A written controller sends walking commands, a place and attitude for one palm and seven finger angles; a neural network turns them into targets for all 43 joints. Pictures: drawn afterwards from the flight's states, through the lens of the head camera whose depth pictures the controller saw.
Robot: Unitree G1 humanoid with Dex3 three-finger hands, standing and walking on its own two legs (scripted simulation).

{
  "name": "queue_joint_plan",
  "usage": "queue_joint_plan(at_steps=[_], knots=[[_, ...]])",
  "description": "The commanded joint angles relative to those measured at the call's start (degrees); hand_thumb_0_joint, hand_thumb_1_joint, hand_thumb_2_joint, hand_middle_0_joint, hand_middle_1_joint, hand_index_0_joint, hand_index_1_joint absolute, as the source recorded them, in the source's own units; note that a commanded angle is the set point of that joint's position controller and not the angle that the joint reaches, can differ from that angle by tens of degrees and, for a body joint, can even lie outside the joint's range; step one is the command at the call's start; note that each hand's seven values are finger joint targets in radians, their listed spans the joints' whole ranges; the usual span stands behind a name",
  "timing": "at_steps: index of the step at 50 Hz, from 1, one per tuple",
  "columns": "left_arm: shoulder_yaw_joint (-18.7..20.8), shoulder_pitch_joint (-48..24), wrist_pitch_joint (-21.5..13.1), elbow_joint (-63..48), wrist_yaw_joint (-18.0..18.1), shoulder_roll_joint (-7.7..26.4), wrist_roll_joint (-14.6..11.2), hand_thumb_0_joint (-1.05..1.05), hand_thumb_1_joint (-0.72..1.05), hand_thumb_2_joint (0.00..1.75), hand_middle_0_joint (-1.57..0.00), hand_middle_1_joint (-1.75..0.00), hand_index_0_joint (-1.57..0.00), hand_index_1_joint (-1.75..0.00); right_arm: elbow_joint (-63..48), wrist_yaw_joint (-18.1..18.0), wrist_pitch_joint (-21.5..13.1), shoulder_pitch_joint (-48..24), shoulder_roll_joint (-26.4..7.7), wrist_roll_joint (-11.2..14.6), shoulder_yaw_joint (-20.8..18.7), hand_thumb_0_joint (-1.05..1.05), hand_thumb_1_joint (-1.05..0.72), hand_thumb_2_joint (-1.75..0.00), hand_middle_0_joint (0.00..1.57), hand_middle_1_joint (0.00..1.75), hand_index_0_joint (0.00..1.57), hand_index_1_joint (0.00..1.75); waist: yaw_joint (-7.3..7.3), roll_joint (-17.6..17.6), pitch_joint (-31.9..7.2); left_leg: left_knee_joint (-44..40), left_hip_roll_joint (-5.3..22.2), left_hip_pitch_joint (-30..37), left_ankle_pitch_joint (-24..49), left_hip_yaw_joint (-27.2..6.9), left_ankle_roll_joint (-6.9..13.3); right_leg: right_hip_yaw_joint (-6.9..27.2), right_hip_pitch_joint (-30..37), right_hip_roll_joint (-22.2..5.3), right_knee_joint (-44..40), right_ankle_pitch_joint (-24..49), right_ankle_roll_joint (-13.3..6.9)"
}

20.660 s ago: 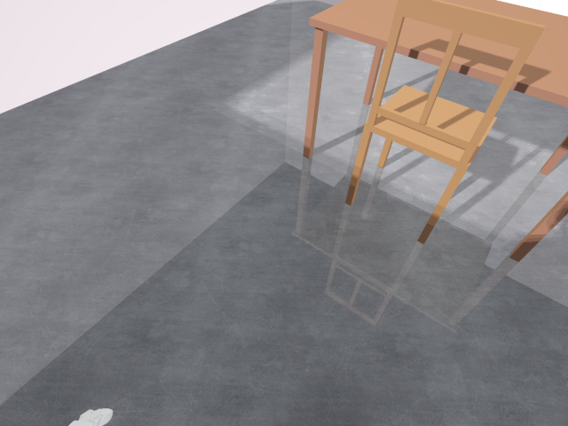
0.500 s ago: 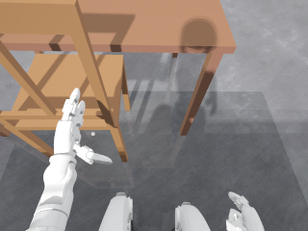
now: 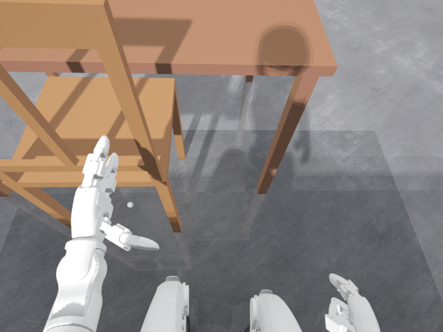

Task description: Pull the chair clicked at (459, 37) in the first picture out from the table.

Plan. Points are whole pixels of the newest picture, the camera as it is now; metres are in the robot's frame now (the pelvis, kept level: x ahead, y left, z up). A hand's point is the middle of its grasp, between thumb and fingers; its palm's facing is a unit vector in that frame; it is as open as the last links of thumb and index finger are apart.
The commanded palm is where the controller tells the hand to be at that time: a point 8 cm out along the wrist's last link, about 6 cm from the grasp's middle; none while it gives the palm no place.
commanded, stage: aim the fingers beside a spindle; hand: left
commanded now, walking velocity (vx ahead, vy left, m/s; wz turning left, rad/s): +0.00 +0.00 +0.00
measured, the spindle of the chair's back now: (33, 118) +0.47 +0.36 +0.06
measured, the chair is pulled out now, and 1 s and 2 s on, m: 0.00 0.00 0.00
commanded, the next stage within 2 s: push the fingers through the gap in 0.98 s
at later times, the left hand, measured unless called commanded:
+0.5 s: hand (122, 197) +0.33 +0.18 +0.03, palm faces +0.06 -1.00 -0.04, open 16.9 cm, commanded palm +0.30 +0.22 +0.03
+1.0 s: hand (136, 205) +0.32 +0.16 +0.03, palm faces +0.01 -1.00 +0.00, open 16.9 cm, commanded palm +0.31 +0.21 +0.04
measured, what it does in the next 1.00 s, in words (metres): stands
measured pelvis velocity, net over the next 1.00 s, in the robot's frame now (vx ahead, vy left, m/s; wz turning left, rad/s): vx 0.00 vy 0.00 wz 0.01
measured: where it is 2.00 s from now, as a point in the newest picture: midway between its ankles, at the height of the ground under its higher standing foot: outside the picture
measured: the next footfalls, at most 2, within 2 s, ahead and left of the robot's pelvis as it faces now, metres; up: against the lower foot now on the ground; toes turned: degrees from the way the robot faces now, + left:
none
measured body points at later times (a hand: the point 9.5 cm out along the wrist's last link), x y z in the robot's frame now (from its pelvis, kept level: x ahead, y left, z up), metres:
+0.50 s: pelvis +0.00 +0.00 +0.00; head +0.10 +0.02 +0.44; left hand +0.32 +0.24 +0.03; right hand +0.16 -0.24 -0.10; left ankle +0.05 +0.13 -0.62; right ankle +0.00 -0.12 -0.62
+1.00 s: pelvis +0.00 +0.00 +0.00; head +0.11 +0.02 +0.44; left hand +0.31 +0.21 +0.03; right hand +0.16 -0.24 -0.10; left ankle +0.05 +0.13 -0.62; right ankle +0.00 -0.12 -0.62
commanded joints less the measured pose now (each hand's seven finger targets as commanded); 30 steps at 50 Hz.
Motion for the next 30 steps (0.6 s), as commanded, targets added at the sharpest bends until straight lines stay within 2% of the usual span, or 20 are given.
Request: queue_joint_plan(at_steps=[1, 3, 6, 8, 9, 11, 13, 14, 15, 17, 18, 20, 22, 23, 24, 26, 27, 28, 29, 30], knots=[[1.56, -10.77, -5.93, -12.26, 0.51, 6.79, 0.32, 0.0, -0.5, 0.3, -0.06, -0.08, -0.06, -0.08, -5.79, -0.34, -2.45, 0.56, -7.97, -0.29, -2.7, 0.0, -0.9, -0.9, 0.2, 0.3, 0.2, 0.3, -1.44, 1.6, -19.51, -9.12, -2.93, 20.65, 14.09, -1.24, 1.8, 0.73, 6.44, 2.33, -11.4, 16.92, -0.85], [-0.51, -11.4, -3.67, -4.19, -0.61, 4.28, 0.8, 0.0, -0.5, 0.3, -0.06, -0.08, -0.06, -0.08, -4.81, -0.44, -2.16, 0.67, -8.61, -0.03, -2.65, 0.0, -0.9, -0.9, 0.2, 0.3, 0.2, 0.3, -2.86, -1.0, -14.28, -8.64, -3.13, 16.72, 8.81, -1.38, 1.83, 0.64, 3.08, 2.33, -11.99, 12.86, -0.68], [-1.76, -12.12, -0.93, 2.73, -2.84, 2.03, -0.01, 0.0, -0.5, 0.3, -0.06, -0.08, -0.06, -0.08, -5.33, -0.69, -1.75, 0.66, -9.39, 0.69, -2.52, 0.0, -0.9, -0.9, 0.2, 0.3, 0.2, 0.3, -2.53, -4.14, -11.98, -8.51, -3.86, 13.4, 3.8, -1.23, 2.0, 0.89, 2.73, 2.12, -12.93, 8.53, -0.74], [0.05, -13.1, -1.31, 0.21, -3.47, 3.78, -0.47, 0.0, -0.5, 0.3, -0.06, -0.08, -0.06, -0.08, -6.2, -0.89, -1.91, 0.46, -9.41, 0.64, -2.8, 0.0, -0.9, -0.9, 0.2, 0.3, 0.2, 0.3, -0.85, -2.05, -16.41, -8.13, -4.0, 14.84, 5.83, -0.74, 2.1, 1.45, 4.3, 1.89, -12.27, 10.12, -1.02], [0.43, -16.05, -2.19, -3.6, -3.23, 4.82, -0.65, 0.0, -0.5, 0.3, -0.06, -0.08, -0.06, -0.08, -6.53, -0.99, -2.06, 0.25, -9.24, 0.49, -2.91, 0.0, -0.9, -0.9, 0.2, 0.3, 0.2, 0.3, -0.75, -0.37, -18.69, -7.97, -3.85, 16.52, 7.73, -0.71, 2.09, 1.45, 4.58, 1.78, -11.71, 11.84, -1.09], [2.87, -17.54, -4.91, -13.42, -1.8, 8.16, -0.57, 0.0, -0.5, 0.3, -0.06, -0.08, -0.06, -0.08, -7.18, -1.03, -2.65, -0.07, -8.72, 0.16, -3.16, 0.0, -0.9, -0.9, 0.2, 0.3, 0.2, 0.3, 1.08, 5.02, -25.91, -8.51, -3.36, 22.78, 13.67, -1.06, 1.7, 1.27, 5.86, 1.71, -10.21, 15.77, -1.55], [4.66, -15.61, -6.83, -19.81, 0.3, 10.82, -0.13, 0.0, -0.5, 0.3, -0.06, -0.08, -0.06, -0.08, -7.48, -0.81, -2.95, -0.03, -8.34, -0.2, -3.07, 0.0, -0.9, -0.9, 0.2, 0.3, 0.2, 0.3, 2.06, 8.23, -29.5, -9.38, -2.87, 27.71, 18.6, -1.77, 1.32, 0.89, 6.05, 1.88, -9.49, 17.83, -1.79], [3.46, -15.88, -7.3, -21.14, 1.27, 9.69, 0.0, 0.0, -0.5, 0.3, -0.06, -0.08, -0.06, -0.08, -7.22, -0.65, -3.08, -0.1, -7.91, -0.36, -2.86, 0.0, -0.9, -0.9, 0.2, 0.3, 0.2, 0.3, 1.14, 7.59, -29.1, -9.48, -2.75, 28.51, 19.07, -1.94, 1.36, 0.64, 5.71, 1.97, -9.68, 17.89, -1.57], [4.49, -14.19, -7.27, -20.24, 2.09, 10.29, 0.13, 0.0, -0.5, 0.3, -0.06, -0.08, -0.06, -0.08, -6.79, -0.56, -3.12, -0.04, -7.82, -0.5, -2.84, 0.0, -0.9, -0.9, 0.2, 0.3, 0.2, 0.3, 1.3, 7.4, -27.96, -9.48, -2.69, 27.9, 19.04, -1.89, 1.32, 0.62, 5.88, 2.05, -9.88, 17.92, -1.52], [6.43, -10.14, -5.81, -14.0, 2.71, 11.18, 0.54, 0.0, -0.5, 0.3, -0.06, -0.08, -0.06, -0.08, -5.95, -0.42, -2.67, 0.56, -8.05, -0.51, -2.81, 0.0, -0.9, -0.9, 0.2, 0.3, 0.2, 0.3, 0.61, 2.96, -24.04, -9.41, -2.73, 22.9, 17.07, -1.76, 1.63, 0.74, 7.17, 2.42, -10.43, 17.68, -1.27], [4.03, -9.12, -4.59, -10.23, 2.25, 8.07, 0.85, 0.0, -0.5, 0.3, -0.06, -0.08, -0.06, -0.08, -5.98, -0.26, -2.32, 0.17, -7.82, -0.39, -2.61, 0.0, -0.9, -0.9, 0.2, 0.3, 0.2, 0.3, -0.3, 1.54, -21.36, -9.28, -2.96, 20.56, 14.78, -1.23, 1.7, 0.69, 6.85, 2.36, -10.8, 17.0, -0.94], [2.33, -9.46, -1.75, -1.95, 0.73, 5.77, 0.73, 0.0, -0.5, 0.3, -0.06, -0.08, -0.06, -0.08, -5.35, -0.14, -1.62, 0.71, -8.46, -0.01, -2.44, 0.0, -0.9, -0.9, 0.2, 0.3, 0.2, 0.3, -1.37, -1.33, -15.05, -9.39, -3.36, 15.77, 9.37, -1.11, 1.58, 0.58, 5.3, 2.45, -11.88, 13.55, -0.75], [0.15, -7.74, 0.21, 2.63, -1.63, 2.98, 0.05, 0.0, -0.5, 0.3, -0.06, -0.08, -0.06, -0.08, -6.03, -0.27, -1.27, 0.9, -9.08, 0.52, -2.52, 0.0, -0.9, -0.9, 0.2, 0.3, 0.2, 0.3, -1.59, -3.42, -13.28, -9.25, -3.6, 14.21, 7.36, -0.91, 1.85, 0.68, 4.74, 2.47, -12.59, 11.94, -0.84], [0.4, -8.63, 0.48, 2.27, -2.54, 3.25, -0.39, 0.0, -0.5, 0.3, -0.06, -0.08, -0.06, -0.08, -6.29, -0.38, -1.16, 0.92, -9.42, 0.82, -2.56, 0.0, -0.9, -0.9, 0.2, 0.3, 0.2, 0.3, -1.22, -4.04, -14.39, -9.16, -3.72, 14.57, 7.65, -0.74, 1.89, 0.69, 5.34, 2.28, -12.56, 12.45, -0.81], [-1.42, -10.05, 0.34, 0.77, -3.45, 1.83, -0.71, 0.0, -0.5, 0.3, -0.06, -0.08, -0.06, -0.08, -6.67, -0.41, -1.27, 0.86, -9.34, 0.93, -2.67, 0.0, -0.9, -0.9, 0.2, 0.3, 0.2, 0.3, -1.33, -3.0, -15.18, -9.11, -3.79, 15.54, 7.91, -0.73, 1.89, 0.66, 5.25, 2.2, -12.55, 12.65, -0.87], [-2.39, -13.65, -1.64, -6.49, -3.81, 2.19, -1.05, 0.0, -0.5, 0.3, -0.06, -0.08, -0.06, -0.08, -7.1, -0.7, -1.91, 0.64, -9.05, 0.7, -3.1, 0.0, -0.9, -0.9, 0.2, 0.3, 0.2, 0.3, -1.07, 0.47, -19.9, -8.69, -3.55, 19.05, 10.24, -0.96, 1.92, 0.81, 5.1, 1.96, -11.74, 14.21, -1.04], [-2.69, -15.59, -3.2, -11.57, -3.43, 2.84, -1.32, 0.0, -0.5, 0.3, -0.06, -0.08, -0.06, -0.08, -7.37, -0.75, -2.39, 0.6, -8.9, 0.59, -3.16, 0.0, -0.9, -0.9, 0.2, 0.3, 0.2, 0.3, -1.07, 2.16, -22.21, -8.7, -3.32, 21.61, 12.37, -1.52, 1.91, 0.66, 4.86, 1.97, -11.04, 15.27, -1.25], [-1.15, -14.87, -4.55, -15.64, -2.65, 4.83, -1.21, 0.0, -0.5, 0.3, -0.06, -0.08, -0.06, -0.08, -7.5, -0.8, -2.76, 0.63, -8.77, 0.27, -3.32, 0.0, -0.9, -0.9, 0.2, 0.3, 0.2, 0.3, 0.04, 4.11, -25.37, -8.98, -3.15, 24.53, 15.07, -1.71, 1.71, 0.63, 5.66, 1.87, -10.73, 16.69, -1.4], [-1.06, -15.95, -5.9, -19.46, -1.53, 5.87, -0.86, 0.0, -0.5, 0.3, -0.06, -0.08, -0.06, -0.08, -7.3, -0.87, -3.15, 0.52, -8.54, 0.09, -3.23, 0.0, -0.9, -0.9, 0.2, 0.3, 0.2, 0.3, -0.07, 6.18, -26.68, -9.25, -2.84, 27.4, 17.61, -2.1, 1.56, 0.52, 5.04, 1.88, -10.4, 17.67, -1.53], [-0.03, -15.18, -6.98, -22.05, -0.18, 6.98, -0.5, 0.0, -0.5, 0.3, -0.06, -0.08, -0.06, -0.08, -7.1, -0.86, -3.43, 0.74, -8.34, -0.18, -3.29, 0.0, -0.9, -0.9, 0.2, 0.3, 0.2, 0.3, 0.27, 6.2, -28.06, -9.28, -2.69, 29.09, 19.67, -2.28, 1.48, 0.39, 5.09, 1.88, -10.13, 18.45, -1.52]])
